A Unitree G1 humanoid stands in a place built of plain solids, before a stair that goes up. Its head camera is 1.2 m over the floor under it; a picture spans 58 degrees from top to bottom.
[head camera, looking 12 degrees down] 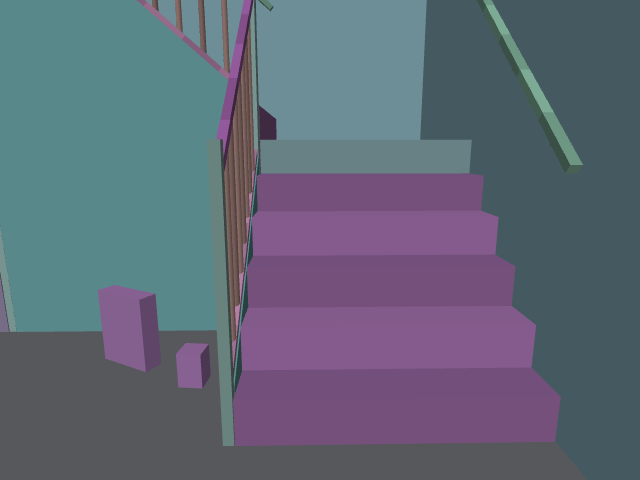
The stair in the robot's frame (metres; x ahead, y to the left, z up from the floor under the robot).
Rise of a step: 0.21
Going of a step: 0.24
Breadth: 1.33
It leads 1 degrees to the left of straight ahead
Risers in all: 6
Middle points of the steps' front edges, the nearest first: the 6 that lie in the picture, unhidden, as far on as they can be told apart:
1.58 -0.32 0.21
1.82 -0.29 0.42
2.07 -0.31 0.63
2.31 -0.30 0.83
2.55 -0.30 1.04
2.79 -0.29 1.25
